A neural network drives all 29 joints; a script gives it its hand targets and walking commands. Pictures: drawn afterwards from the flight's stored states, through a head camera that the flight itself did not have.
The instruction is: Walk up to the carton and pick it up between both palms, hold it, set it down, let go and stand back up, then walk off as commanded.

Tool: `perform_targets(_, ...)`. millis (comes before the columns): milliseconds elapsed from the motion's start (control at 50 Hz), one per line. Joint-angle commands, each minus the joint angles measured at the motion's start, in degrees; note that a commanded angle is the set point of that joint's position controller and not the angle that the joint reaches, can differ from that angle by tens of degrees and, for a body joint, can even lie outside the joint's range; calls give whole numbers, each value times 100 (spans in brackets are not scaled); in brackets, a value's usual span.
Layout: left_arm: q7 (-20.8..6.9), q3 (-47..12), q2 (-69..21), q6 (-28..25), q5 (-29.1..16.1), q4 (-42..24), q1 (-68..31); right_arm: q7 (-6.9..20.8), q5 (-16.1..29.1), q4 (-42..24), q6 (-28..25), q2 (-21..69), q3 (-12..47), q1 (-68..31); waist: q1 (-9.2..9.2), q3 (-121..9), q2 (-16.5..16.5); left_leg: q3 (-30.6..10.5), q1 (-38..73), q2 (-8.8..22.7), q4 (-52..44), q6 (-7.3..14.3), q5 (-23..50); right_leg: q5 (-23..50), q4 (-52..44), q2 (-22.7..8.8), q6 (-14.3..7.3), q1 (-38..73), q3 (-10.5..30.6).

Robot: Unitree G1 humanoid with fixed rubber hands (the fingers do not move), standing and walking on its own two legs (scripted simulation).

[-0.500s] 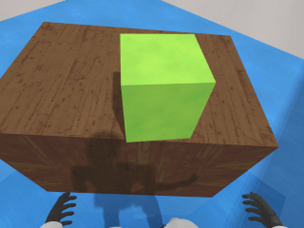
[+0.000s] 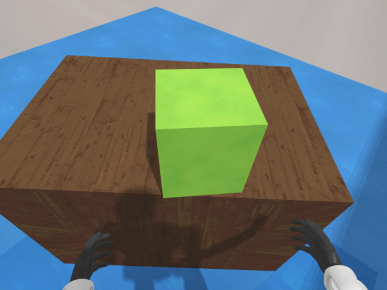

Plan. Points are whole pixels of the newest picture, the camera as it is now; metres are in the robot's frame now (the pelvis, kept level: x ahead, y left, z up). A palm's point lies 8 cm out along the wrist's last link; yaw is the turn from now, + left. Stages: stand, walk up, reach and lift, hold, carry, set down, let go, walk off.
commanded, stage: reach and lift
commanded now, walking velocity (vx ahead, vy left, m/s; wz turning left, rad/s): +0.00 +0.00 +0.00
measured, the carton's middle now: (201, 134) +0.46 -0.01 +0.05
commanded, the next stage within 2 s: none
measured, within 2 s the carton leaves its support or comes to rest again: neither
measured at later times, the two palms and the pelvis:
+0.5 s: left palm (89, 251) +0.19 +0.20 +0.01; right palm (322, 235) +0.21 -0.24 +0.03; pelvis +0.01 +0.01 +0.00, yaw +0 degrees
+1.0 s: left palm (104, 196) +0.27 +0.18 +0.07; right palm (316, 219) +0.24 -0.23 +0.05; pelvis +0.01 +0.01 +0.00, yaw +0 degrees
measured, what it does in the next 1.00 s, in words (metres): stands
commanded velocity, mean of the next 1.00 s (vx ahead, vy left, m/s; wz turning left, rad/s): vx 0.00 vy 0.00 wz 0.00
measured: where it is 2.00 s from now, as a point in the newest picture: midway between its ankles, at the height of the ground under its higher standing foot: outside the picture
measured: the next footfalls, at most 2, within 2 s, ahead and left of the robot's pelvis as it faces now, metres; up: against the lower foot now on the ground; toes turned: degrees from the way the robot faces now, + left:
none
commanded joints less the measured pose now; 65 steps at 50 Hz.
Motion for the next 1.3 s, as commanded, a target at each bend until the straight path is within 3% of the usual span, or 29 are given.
perform_targets(0, 174, -275, 365, -468, -601, -1966, -159, -30, 265, -1931, -201, -513, -491, 431, 35, -1002, 255, -39, 273, -203, -1160, 6, 635, 715, -587, 21, 3, 1687, 40)
perform_targets(40, 200, -267, 338, -498, -514, -2168, -166, -5, 442, -2107, -224, -456, -381, 444, 39, -913, 339, -29, 357, -267, -1067, -47, 929, 833, -673, -11, -62, 1583, 130)
perform_targets(180, 313, -398, 250, -811, -718, -2780, 89, -47, 627, -3105, -275, -505, -367, 711, 48, -1209, -55, -36, 633, -370, -905, -31, 1382, 1049, -703, 36, -58, 1547, 181)
perform_targets(200, 396, -488, 241, -858, -728, -3152, 209, 4, 737, -3135, -258, -534, -332, 822, 89, -1332, 300, -100, 651, -279, -928, -123, 1633, 1210, -646, 103, -118, 1537, 142)
perform_targets(220, 354, -518, 131, -775, -710, -2703, 180, -5, 714, -2789, -210, -591, -390, 723, 12, -905, 161, -57, 704, -279, -1019, -104, 1230, 866, -726, 110, -82, 1399, 116)
perform_targets(260, 343, -451, 168, -784, -734, -2851, 346, -9, 766, -3367, -196, -587, -356, 864, 48, -980, -22, -11, 658, -322, -982, -79, 1444, 1067, -781, 83, -79, 1426, 167)
perform_targets(340, 400, -695, -35, -771, -798, -3155, 377, -23, 914, -3653, -233, -665, -306, 819, 81, -1179, 213, -93, 862, -273, -948, -183, 1853, 1220, -791, 159, -141, 1303, 130)
perform_targets(400, 420, -569, -3, -685, -708, -3166, 222, -51, 981, -3705, -73, -670, -192, 752, 192, -880, 131, -12, 755, -278, -970, -162, 1728, 966, -871, 134, -157, 1179, 191)
perform_targets(440, 433, -633, -40, -721, -826, -3341, -5, -71, 986, -4154, -70, -826, -397, 494, 125, -1200, -99, -44, 725, -275, -973, -136, 1623, 968, -823, 196, -136, 1267, 156)
perform_targets(460, 482, -693, -161, -726, -801, -3553, 106, -62, 1062, -3951, -29, -810, -382, 795, 105, -1170, 49, -26, 777, -233, -976, -212, 1901, 1107, -797, 224, -127, 1305, 138)
perform_targets(520, 567, -568, -89, -624, -718, -3708, -511, -88, 1064, -4035, 96, -769, -392, 262, 151, -1172, 280, -59, 780, -245, -1050, -187, 1477, 754, -817, 188, -165, 1165, 208)
perform_targets(540, 538, -702, -153, -535, -851, -3553, -418, -92, 1002, -3991, 201, -781, -455, 320, 41, -768, 117, -64, 726, -207, -1108, -180, 1196, 558, -868, 216, -181, 1020, 165)
perform_targets(580, 599, -727, -207, -282, -866, -3336, -805, -85, 1030, -4156, 385, -883, -489, -172, 115, -722, 106, -75, 419, -177, -1261, -89, 528, 182, -850, 207, -215, 1045, 178)
perform_targets(600, 662, -701, -111, -186, -828, -3695, -915, -119, 1065, -4326, 463, -1019, -589, -400, 137, -900, 301, -127, 434, -129, -1275, -112, 608, 395, -754, 213, -226, 1165, 212)
perform_targets(620, 645, -674, -255, -26, -790, -3518, -966, -141, 1073, -4024, 600, -860, -448, -240, 73, -752, 253, -65, 587, -180, -1218, -151, 665, 339, -883, 172, -204, 1069, 263)
perform_targets(700, 625, -620, -136, 322, -954, -3969, -1213, -305, 1016, -4820, 715, -1065, -702, -427, -8, -1122, -82, -15, 705, -250, -1040, -128, 1201, 905, -797, 224, -171, 1235, 220)
perform_targets(740, 599, -451, -1, 547, -1038, -3894, -1580, -354, 1064, -5130, 843, -1080, -586, -969, 146, -1347, -27, 14, 541, -262, -1056, -83, 1090, 741, -771, 201, -121, 1259, 268)
perform_targets(800, 657, -328, -95, 914, -954, -4023, -1927, -375, 1128, -4804, 1131, -1221, -675, -1138, 134, -1172, 235, -39, 609, -180, -1150, -173, 1069, 575, -738, 230, -176, 1187, 241)
perform_targets(880, 624, -283, -78, 1353, -1065, -4197, -2375, -448, 1157, -4997, 1409, -1374, -807, -1582, 49, -1241, 227, -14, 753, -177, -1004, -173, 1116, 674, -745, 270, -210, 1081, 247)
perform_targets(900, 615, -98, 49, 1504, -1100, -4019, -2530, -554, 1064, -5089, 1443, -1365, -780, -1754, 181, -1175, 105, 43, 572, -214, -1022, -82, 1137, 798, -722, 251, -182, 1192, 309)
perform_targets(960, 577, 65, 39, 1716, -1092, -4142, -2724, -700, 1184, -5416, 1537, -1397, -626, -2015, 181, -1468, -177, 79, 681, -261, -936, -34, 1523, 1257, -631, 296, -45, 1418, 285)
perform_targets(980, 602, 197, 62, 1839, -1071, -4012, -2910, -704, 1162, -5357, 1635, -1409, -550, -2201, 276, -1405, -30, 99, 535, -253, -981, -36, 1478, 1113, -604, 253, -36, 1335, 290)
perform_targets(1060, 599, 232, 58, 2255, -1046, -4078, -3627, -749, 1194, -4916, 1938, -1692, -718, -2853, 229, -1454, 116, 44, 726, -213, -930, -78, 1507, 1040, -615, 302, -85, 1247, 278)
perform_targets(1100, 691, 383, 99, 2373, -1052, -4125, -4187, -748, 1236, -4856, 2026, -1681, -674, -3367, 295, -1563, 18, 72, 524, -214, -978, -34, 1424, 1008, -576, 285, -44, 1264, 301)
perform_targets(1120, 675, 548, 34, 2485, -959, -3992, -3766, -765, 1325, -4779, 2090, -1563, -517, -2968, 415, -1371, 37, 99, 520, -225, -995, -29, 1452, 1018, -609, 273, -38, 1351, 359)
perform_targets(1140, 673, 439, 39, 2560, -1057, -4169, -4003, -814, 1232, -4687, 2159, -1730, -733, -3212, 201, -1623, -78, 52, 670, -218, -904, -46, 1572, 1161, -568, 326, -68, 1382, 289)
perform_targets(1200, 611, 504, -28, 2801, -1068, -3887, -4298, -797, 1330, -4501, 2299, -1753, -622, -3743, 180, -1732, 26, 46, 634, -209, -889, -27, 1623, 1298, -549, 309, -73, 1381, 321)
perform_targets(1220, 576, 593, 3, 2874, -1068, -3787, -4292, -817, 1284, -4398, 2375, -1846, -576, -3805, 156, -1806, -199, 47, 590, -229, -900, -10, 1732, 1514, -554, 289, -39, 1554, 330)
perform_targets(1280, 554, 530, -62, 3015, -1046, -3695, -4683, -780, 1339, -3954, 2535, -1867, -645, -4209, 115, -1725, 27, -4, 527, -181, -971, -24, 1562, 1295, -582, 282, -37, 1367, 312)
